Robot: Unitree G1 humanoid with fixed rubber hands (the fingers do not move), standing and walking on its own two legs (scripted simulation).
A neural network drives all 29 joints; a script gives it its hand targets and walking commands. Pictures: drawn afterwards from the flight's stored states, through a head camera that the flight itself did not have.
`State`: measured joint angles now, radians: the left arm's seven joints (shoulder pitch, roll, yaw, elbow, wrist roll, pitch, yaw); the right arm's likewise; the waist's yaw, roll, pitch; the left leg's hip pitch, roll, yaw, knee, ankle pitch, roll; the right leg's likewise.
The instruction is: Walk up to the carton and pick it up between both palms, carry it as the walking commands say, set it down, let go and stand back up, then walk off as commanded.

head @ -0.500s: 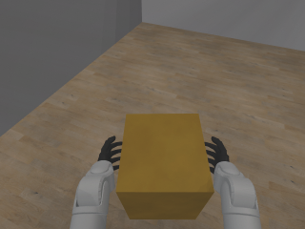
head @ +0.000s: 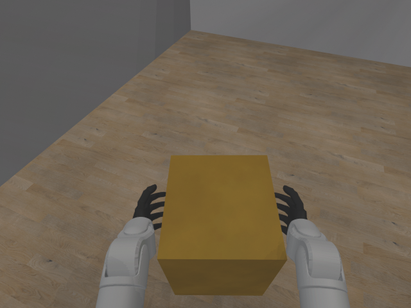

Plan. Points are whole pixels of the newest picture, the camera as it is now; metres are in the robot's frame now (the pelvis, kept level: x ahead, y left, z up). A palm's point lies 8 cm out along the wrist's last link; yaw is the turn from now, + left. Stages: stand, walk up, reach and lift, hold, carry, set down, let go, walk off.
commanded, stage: carry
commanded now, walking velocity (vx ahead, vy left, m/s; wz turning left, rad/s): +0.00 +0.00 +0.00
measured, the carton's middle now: (218, 228) +0.30 +0.00 -0.03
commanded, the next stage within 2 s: hold in 0.58 s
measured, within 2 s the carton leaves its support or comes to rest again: neither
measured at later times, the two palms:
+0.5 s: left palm (144, 222) +0.27 +0.15 +0.03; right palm (294, 222) +0.28 -0.14 +0.04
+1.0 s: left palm (144, 202) +0.31 +0.15 +0.05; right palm (293, 212) +0.29 -0.14 +0.06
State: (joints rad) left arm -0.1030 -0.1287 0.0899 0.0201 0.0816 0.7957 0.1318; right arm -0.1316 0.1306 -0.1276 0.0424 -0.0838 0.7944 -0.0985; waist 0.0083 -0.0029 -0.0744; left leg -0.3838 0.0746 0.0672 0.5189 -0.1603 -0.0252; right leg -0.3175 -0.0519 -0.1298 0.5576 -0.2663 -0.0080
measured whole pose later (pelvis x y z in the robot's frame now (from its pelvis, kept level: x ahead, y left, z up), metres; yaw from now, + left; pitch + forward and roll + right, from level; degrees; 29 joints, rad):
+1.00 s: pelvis +0.01 +0.03 +0.01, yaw -5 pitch -7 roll +0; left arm -0.27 -0.15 0.22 0.25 0.26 0.78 0.04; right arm -0.33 0.17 -0.26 0.34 -0.26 0.73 -0.02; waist 0.01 -0.03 0.01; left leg -0.15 -0.02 -0.03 0.46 -0.19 0.00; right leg -0.10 -0.01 0.05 0.47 -0.24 0.02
